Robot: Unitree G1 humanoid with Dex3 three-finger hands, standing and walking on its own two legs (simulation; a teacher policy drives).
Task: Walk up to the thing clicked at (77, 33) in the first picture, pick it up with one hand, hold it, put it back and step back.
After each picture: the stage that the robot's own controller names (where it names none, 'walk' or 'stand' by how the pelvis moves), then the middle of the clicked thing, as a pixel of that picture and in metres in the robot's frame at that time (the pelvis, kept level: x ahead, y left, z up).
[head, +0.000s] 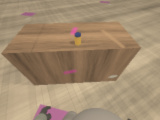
stand; (77, 38) +0.73 +0.17 +0.03
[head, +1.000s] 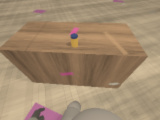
walk; (74, 40) +0.65 +0.21 +0.05
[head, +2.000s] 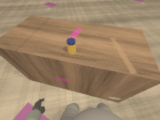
stand; (71, 46) +0.52 +0.18 +0.08
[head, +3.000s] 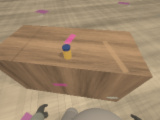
stand; (67, 52) +0.50 +0.22 +0.05
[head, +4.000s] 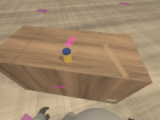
stand; (67, 55) +0.48 +0.21 +0.02
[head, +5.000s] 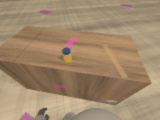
stand; (67, 55) +0.49 +0.21 +0.02
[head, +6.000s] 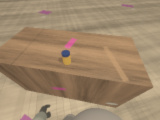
stand; (66, 57) +0.46 +0.21 +0.02
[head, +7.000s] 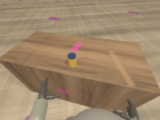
rise first; (72, 60) +0.47 +0.19 +0.03
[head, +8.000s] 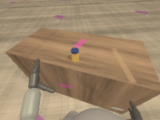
go down; (75, 55) +0.51 +0.18 +0.04
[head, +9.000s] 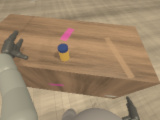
go down; (63, 52) +0.46 +0.18 +0.06
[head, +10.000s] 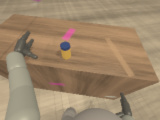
close in; (65, 50) +0.48 +0.17 +0.07
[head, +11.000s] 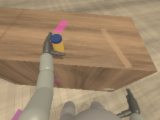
close; (57, 44) +0.49 +0.19 +0.10
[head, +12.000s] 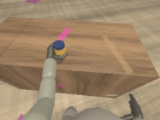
lift; (60, 50) +0.44 +0.19 +0.12
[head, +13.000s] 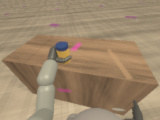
lift; (63, 53) +0.33 +0.18 +0.24
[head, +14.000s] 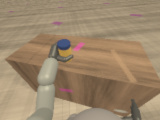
hold; (65, 51) +0.33 +0.17 +0.25
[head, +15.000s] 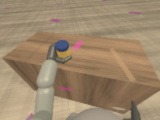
hold; (63, 52) +0.33 +0.18 +0.24
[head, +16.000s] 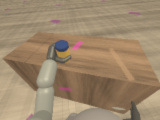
hold; (63, 52) +0.33 +0.18 +0.24
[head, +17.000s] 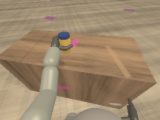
crouch; (65, 42) +0.42 +0.18 +0.23
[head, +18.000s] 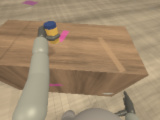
lower; (52, 32) +0.52 +0.21 +0.20
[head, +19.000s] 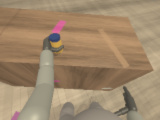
lower; (56, 43) +0.50 +0.19 +0.09
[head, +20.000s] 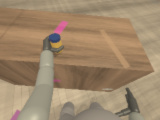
lower; (56, 43) +0.49 +0.20 +0.10
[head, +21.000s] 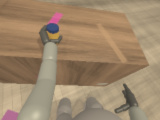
lower; (53, 34) +0.54 +0.19 +0.11
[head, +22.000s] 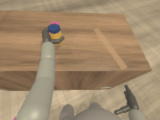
loosen; (55, 35) +0.55 +0.16 +0.12
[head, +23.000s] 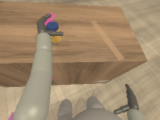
open; (54, 32) +0.57 +0.16 +0.10
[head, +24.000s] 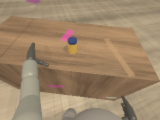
sink last; (72, 45) +0.53 +0.13 +0.08
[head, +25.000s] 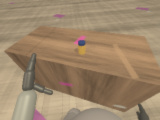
stand; (81, 47) +0.58 +0.15 +0.07
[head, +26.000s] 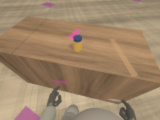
stand; (77, 43) +0.56 +0.13 +0.08
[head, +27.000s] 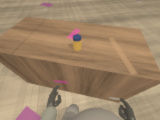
stand; (77, 42) +0.57 +0.14 +0.08
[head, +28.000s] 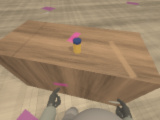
stand; (77, 45) +0.55 +0.13 +0.08
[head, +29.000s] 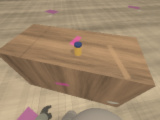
stand; (77, 48) +0.58 +0.14 +0.03
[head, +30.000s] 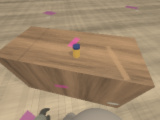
stand; (76, 50) +0.56 +0.15 +0.02
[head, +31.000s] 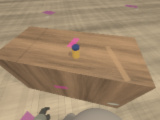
stand; (75, 51) +0.55 +0.16 +0.02
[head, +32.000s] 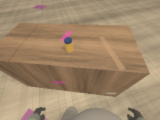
walk; (68, 45) +0.56 +0.23 +0.04
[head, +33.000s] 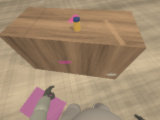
walk; (76, 24) +0.80 +0.17 +0.05
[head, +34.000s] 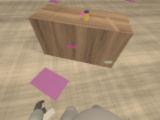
stand; (86, 15) +1.20 +0.14 +0.04
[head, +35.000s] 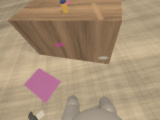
walk; (64, 6) +1.03 +0.43 +0.12
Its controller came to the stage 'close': yes
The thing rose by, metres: 0.23
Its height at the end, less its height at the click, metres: +0.00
